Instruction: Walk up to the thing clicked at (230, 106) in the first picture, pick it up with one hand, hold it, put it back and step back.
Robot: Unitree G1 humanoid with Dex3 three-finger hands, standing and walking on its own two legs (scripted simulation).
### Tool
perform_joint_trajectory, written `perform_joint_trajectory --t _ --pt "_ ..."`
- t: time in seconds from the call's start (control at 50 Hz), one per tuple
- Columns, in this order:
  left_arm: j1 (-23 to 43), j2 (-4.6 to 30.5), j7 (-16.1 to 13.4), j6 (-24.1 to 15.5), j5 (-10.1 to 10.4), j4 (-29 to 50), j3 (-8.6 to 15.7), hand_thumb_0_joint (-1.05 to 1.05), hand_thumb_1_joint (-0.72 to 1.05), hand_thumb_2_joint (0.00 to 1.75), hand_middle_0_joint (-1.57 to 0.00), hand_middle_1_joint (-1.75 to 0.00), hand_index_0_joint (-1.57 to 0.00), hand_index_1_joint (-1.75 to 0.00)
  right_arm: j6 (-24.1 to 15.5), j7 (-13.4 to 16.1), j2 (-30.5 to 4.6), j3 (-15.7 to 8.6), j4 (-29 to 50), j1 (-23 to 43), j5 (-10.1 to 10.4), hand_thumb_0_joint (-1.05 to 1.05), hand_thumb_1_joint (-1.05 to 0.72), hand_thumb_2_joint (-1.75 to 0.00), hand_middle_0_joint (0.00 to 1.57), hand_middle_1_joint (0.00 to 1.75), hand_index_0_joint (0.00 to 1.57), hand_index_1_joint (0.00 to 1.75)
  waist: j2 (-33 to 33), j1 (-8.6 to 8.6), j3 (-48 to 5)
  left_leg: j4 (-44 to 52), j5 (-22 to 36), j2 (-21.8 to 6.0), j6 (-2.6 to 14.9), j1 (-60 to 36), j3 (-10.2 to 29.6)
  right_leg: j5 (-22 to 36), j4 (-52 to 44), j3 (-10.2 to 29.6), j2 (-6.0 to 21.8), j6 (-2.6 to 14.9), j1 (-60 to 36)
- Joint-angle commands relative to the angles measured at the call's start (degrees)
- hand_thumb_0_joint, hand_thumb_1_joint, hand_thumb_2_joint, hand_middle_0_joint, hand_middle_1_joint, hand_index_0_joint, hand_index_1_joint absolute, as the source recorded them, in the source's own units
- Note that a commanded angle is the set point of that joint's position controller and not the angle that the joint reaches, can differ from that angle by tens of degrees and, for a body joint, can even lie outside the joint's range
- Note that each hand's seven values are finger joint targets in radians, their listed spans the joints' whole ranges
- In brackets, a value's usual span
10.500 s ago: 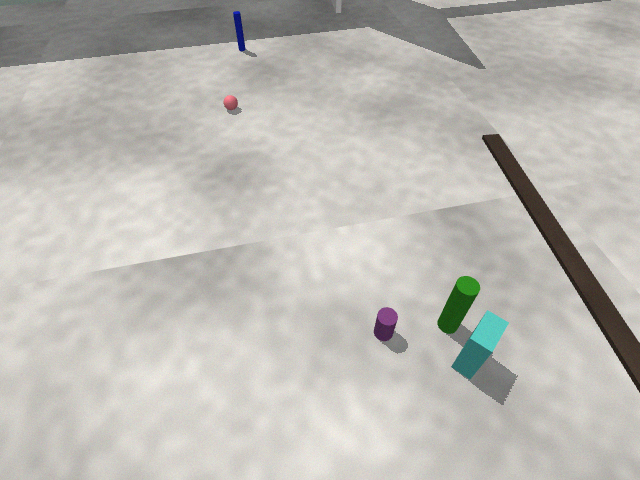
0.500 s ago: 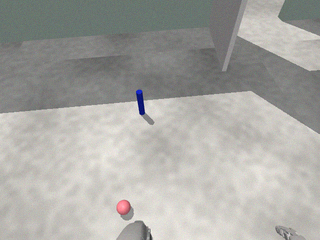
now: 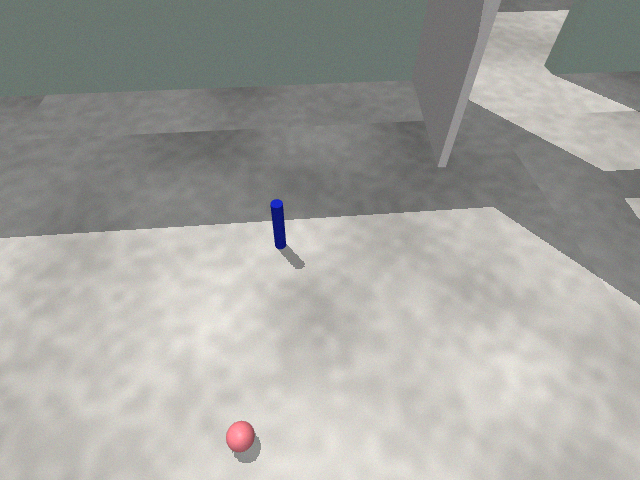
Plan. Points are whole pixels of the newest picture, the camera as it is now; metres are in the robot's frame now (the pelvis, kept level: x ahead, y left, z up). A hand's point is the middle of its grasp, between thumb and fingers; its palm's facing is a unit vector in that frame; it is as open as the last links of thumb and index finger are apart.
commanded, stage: walk up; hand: left
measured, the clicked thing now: (240, 436) +0.35 +0.23 -0.73
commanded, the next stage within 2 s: none
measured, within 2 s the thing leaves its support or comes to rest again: neither
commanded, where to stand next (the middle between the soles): +0.00 +0.00 m, yaw +1 degrees
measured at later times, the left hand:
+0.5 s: hand out of the picture +0.08 +0.26 -0.16, palm faces +0.02 -0.94 -0.34, open 7.4 cm
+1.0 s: hand out of the picture -0.07 +0.22 -0.13, palm faces +0.07 -0.91 -0.42, open 7.4 cm
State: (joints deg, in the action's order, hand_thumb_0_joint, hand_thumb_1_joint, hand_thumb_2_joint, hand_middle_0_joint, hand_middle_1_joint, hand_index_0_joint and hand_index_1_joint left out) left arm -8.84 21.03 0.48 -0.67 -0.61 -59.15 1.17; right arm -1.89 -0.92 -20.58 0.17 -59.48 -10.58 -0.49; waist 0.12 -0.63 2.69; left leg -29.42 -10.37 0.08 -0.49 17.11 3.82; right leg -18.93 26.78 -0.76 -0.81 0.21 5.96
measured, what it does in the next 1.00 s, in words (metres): walks backwards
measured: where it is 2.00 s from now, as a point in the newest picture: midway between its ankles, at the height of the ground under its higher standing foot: outside the picture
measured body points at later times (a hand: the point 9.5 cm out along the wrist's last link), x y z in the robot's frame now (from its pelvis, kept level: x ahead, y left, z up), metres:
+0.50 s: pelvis +0.01 +0.00 +0.00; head +0.03 +0.01 +0.45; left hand +0.08 +0.31 -0.13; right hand +0.12 -0.29 -0.12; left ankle +0.06 +0.12 -0.74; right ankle -0.05 -0.12 -0.74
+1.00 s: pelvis -0.09 -0.05 +0.00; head -0.05 -0.08 +0.45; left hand -0.07 +0.26 -0.11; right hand +0.01 -0.35 -0.14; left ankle -0.10 +0.11 -0.66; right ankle -0.09 -0.15 -0.74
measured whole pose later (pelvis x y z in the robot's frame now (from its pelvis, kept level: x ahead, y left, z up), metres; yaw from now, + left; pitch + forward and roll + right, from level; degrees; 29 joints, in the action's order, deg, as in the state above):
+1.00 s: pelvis -0.09 -0.05 +0.00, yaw +4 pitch -2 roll +2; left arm -11.6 17.7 -0.4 1.2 -2.5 -56.5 3.7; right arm 2.9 -0.6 -23.0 -3.4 -55.3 -8.6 -0.9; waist -3.0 1.0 7.5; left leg -59.4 -21.7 6.0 -0.7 26.0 9.8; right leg -16.2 29.4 -0.6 0.9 1.7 11.5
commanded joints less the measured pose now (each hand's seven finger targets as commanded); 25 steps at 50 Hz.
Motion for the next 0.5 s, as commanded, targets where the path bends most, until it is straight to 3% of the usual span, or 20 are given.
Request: perform_joint_trajectory --t 0.0,0.06,0.16,0.24,0.38,0.46,0.48 --pt "2.1 12.3 -0.9 -1.5 0.4 2.9 2.9 0.0 0.9 0.9 -0.2 -0.3 -0.2 -0.3 -1.6 1.2 -12.2 -2.8 3.3 2.7 0.4 0.0 -0.9 -0.9 0.2 0.3 0.2 0.3 -0.6 0.87 -5.4 1.8 18.9 -5.4 3.8 -6.5 4.6 14.8 -5.3 4.7 6.7 2.58 0.4" --pt "2.6 12.0 -1.0 -1.1 0.6 2.4 2.7 0.0 0.9 0.9 -0.2 -0.3 -0.2 -0.3 -1.3 1.4 -12.3 -3.0 2.9 3.2 0.4 0.0 -0.9 -0.9 0.2 0.3 0.2 0.3 -0.2 0.95 -6.0 1.4 20.2 -5.5 4.28 -7.8 4.5 14.6 -4.8 3.7 6.5 2.41 0.4" --pt "4.6 11.6 -0.8 -0.7 0.4 1.7 2.4 0.0 0.9 0.9 -0.2 -0.3 -0.2 -0.3 -0.9 1.5 -12.9 -3.2 2.3 4.5 0.1 0.0 -0.9 -0.9 0.2 0.3 0.2 0.3 -1.4 0.61 -4.2 5.0 10.9 -5.8 4.44 -6.3 6.4 7.1 -5.2 3.4 5.8 2.53 1.2" --pt "4.1 11.1 -0.7 -0.6 0.3 0.4 2.2 0.0 0.9 0.9 -0.2 -0.3 -0.2 -0.3 -0.9 1.4 -12.8 -3.0 2.0 6.7 0.0 0.0 -0.9 -0.9 0.2 0.3 0.2 0.3 -2.7 1.09 -3.5 7.1 6.5 -6.0 4.32 -5.5 7.7 4.9 -6.6 3.4 5.7 2.3 0.8" --pt "5.0 11.9 -0.8 -0.9 0.1 -0.5 2.6 0.0 0.9 0.9 -0.2 -0.3 -0.2 -0.3 -1.0 1.4 -12.0 -2.8 1.0 6.7 0.2 0.0 -0.9 -0.9 0.2 0.3 0.2 0.3 0.2 0.61 -6.2 4.3 16.3 -4.8 3.9 -8.5 4.9 12.8 -8.1 3.4 7.2 1.88 -2.0" --pt "5.1 11.4 -0.9 -0.6 0.3 -0.7 2.6 0.0 0.9 0.9 -0.2 -0.3 -0.2 -0.3 -0.8 1.5 -11.9 -2.8 0.7 6.8 0.3 0.0 -0.9 -0.9 0.2 0.3 0.2 0.3 0.3 0.75 -5.9 4.2 17.6 -4.9 4.06 -8.9 5.1 12.1 -7.9 2.5 6.9 1.57 -1.7" --pt "6.6 13.6 -1.3 0.9 1.3 0.3 3.0 0.0 0.9 0.9 -0.2 -0.3 -0.2 -0.3 0.4 2.0 -14.7 -3.5 1.7 9.3 0.7 0.0 -0.9 -0.9 0.2 0.3 0.2 0.3 -0.8 -0.07 1.8 0.7 36.5 -5.9 3.78 -4.8 6.5 26.5 -1.7 2.3 6.8 0.93 3.7"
